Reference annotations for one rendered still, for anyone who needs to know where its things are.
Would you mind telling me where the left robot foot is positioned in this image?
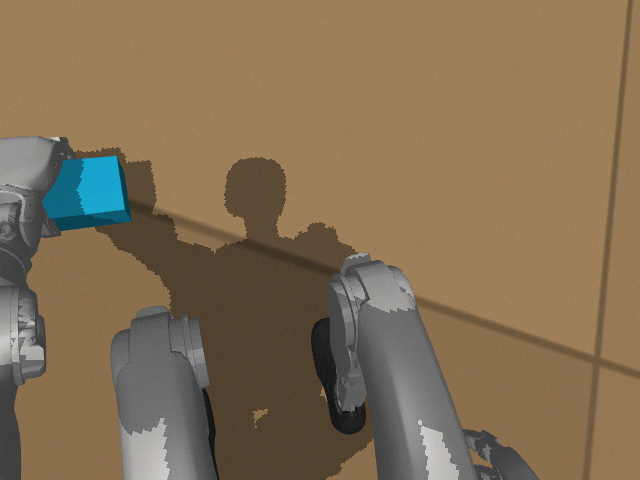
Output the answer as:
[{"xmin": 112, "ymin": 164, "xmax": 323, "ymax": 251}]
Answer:
[{"xmin": 202, "ymin": 388, "xmax": 219, "ymax": 480}]

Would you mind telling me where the carton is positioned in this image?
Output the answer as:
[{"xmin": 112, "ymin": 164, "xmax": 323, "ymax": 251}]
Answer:
[{"xmin": 41, "ymin": 156, "xmax": 132, "ymax": 231}]

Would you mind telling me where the right robot hand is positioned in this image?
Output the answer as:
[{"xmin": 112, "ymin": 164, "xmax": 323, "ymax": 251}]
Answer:
[{"xmin": 463, "ymin": 429, "xmax": 539, "ymax": 480}]

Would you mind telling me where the left robot hand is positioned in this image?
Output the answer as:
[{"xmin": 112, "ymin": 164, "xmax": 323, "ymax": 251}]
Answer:
[{"xmin": 0, "ymin": 136, "xmax": 77, "ymax": 238}]

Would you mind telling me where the left robot arm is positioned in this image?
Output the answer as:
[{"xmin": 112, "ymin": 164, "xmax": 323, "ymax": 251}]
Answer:
[{"xmin": 0, "ymin": 185, "xmax": 46, "ymax": 480}]

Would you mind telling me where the right robot foot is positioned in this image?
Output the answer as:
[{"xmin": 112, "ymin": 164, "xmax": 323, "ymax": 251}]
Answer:
[{"xmin": 311, "ymin": 317, "xmax": 366, "ymax": 434}]

